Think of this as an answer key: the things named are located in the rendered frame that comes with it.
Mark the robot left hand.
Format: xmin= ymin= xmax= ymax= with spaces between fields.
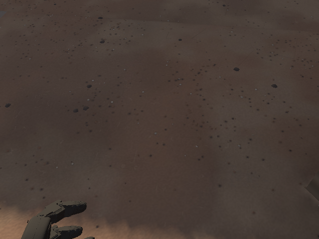
xmin=21 ymin=199 xmax=95 ymax=239

